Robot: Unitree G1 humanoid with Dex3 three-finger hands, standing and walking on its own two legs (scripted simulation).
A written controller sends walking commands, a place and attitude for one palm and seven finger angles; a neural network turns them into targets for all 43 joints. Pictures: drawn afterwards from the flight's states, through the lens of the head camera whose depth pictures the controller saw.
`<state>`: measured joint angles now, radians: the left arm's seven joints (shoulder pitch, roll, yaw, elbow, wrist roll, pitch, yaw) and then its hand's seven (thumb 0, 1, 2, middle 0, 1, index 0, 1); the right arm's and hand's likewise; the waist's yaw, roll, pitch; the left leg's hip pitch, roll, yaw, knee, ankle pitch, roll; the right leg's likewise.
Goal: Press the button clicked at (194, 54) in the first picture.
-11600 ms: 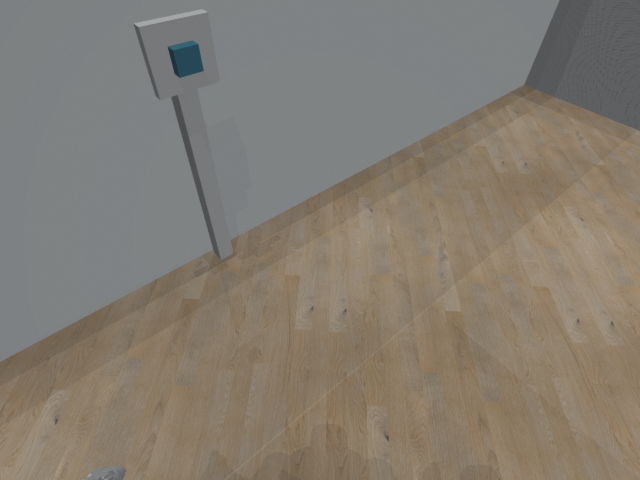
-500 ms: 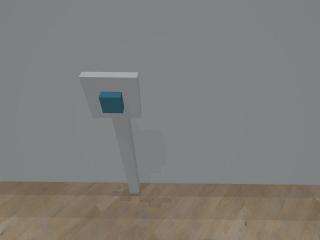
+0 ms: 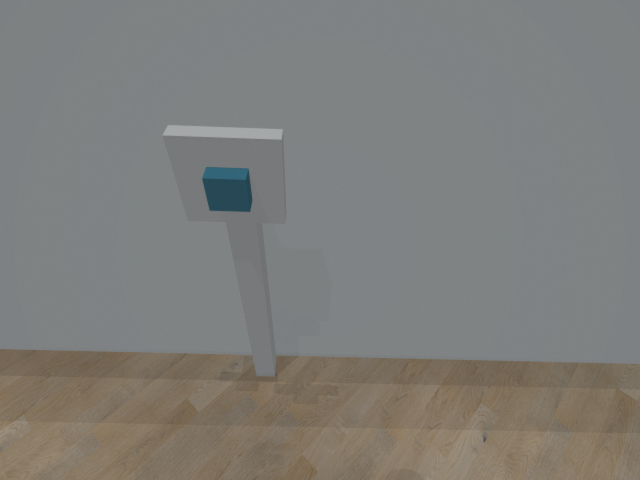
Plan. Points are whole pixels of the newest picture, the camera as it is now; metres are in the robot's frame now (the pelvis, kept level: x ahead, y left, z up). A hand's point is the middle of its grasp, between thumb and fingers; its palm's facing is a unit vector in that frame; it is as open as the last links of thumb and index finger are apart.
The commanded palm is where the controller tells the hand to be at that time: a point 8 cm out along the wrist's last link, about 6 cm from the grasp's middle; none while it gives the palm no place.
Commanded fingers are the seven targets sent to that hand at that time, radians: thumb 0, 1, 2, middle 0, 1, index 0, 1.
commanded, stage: look again from close up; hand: left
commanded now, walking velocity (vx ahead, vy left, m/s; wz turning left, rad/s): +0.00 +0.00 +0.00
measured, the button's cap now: (229, 188) +0.54 +0.18 +0.06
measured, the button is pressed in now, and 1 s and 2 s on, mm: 0 0 0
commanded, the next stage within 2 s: shuffle to correct the standing spot in 0.34 s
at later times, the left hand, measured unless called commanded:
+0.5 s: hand out of the picture -0.01 +0.19 -0.18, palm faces +0.04 -0.99 -0.17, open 7.4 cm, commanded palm none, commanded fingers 0.00 0.90 0.90 -0.20 -0.30 -0.20 -0.30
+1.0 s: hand out of the picture -0.01 +0.13 -0.19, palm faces +0.07 -0.99 -0.10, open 7.4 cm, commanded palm none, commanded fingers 0.00 0.90 0.90 -0.20 -0.30 -0.20 -0.30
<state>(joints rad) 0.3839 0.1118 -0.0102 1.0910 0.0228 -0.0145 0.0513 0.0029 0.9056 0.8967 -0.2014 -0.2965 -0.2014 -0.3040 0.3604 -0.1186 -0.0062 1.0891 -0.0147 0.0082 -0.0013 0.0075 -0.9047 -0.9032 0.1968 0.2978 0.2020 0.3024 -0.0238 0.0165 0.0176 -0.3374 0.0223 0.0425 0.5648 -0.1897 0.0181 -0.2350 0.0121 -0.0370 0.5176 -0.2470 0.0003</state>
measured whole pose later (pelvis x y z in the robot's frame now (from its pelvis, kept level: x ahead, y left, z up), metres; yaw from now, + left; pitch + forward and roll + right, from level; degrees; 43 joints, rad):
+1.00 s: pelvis +0.04 -0.02 +0.00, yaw +1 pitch -1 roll -1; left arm 0.44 0.14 0.02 1.06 0.03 0.01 0.02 0.00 0.91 0.90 -0.20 -0.30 -0.20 -0.30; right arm 0.32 -0.12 -0.01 1.08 -0.02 -0.02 -0.03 0.01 -0.91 -0.90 0.20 0.30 0.20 0.30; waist 0.01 -0.06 -0.02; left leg -0.30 0.03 0.08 0.59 -0.27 0.04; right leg -0.20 0.02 -0.06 0.54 -0.33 -0.02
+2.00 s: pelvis +0.02 +0.00 +0.01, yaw +1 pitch -3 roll -1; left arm 0.22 0.30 -0.02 1.04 0.02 0.00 0.01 0.00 0.90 0.90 -0.20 -0.30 -0.20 -0.30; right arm 0.16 -0.30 0.00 1.07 -0.01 -0.01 0.01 0.01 -0.90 -0.90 0.20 0.30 0.20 0.30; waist 0.00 0.00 0.01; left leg -0.21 -0.01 0.10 0.41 -0.15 0.06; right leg -0.14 -0.01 -0.05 0.41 -0.22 0.00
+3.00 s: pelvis +0.06 -0.01 +0.00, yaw +0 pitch -1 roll -1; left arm 0.37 0.12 -0.03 1.12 0.02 -0.02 0.04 0.00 0.91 0.90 -0.20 -0.30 -0.20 -0.30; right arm 0.31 -0.15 0.01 1.10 -0.01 -0.02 -0.03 0.01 -0.92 -0.90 0.20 0.30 0.20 0.30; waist -0.01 0.00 0.01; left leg -0.25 0.02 0.10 0.57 -0.29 0.04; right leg -0.16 0.00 -0.06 0.52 -0.34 -0.01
